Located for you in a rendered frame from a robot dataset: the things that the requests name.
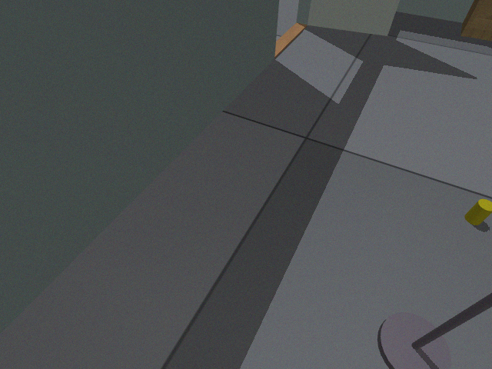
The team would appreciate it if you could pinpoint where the bookshelf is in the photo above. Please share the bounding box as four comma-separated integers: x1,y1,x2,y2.
460,0,492,41

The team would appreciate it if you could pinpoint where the floor lamp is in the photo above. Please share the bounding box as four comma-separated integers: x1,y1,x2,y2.
377,293,492,369

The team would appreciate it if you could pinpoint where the can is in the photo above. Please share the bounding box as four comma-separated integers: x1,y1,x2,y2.
464,199,492,225

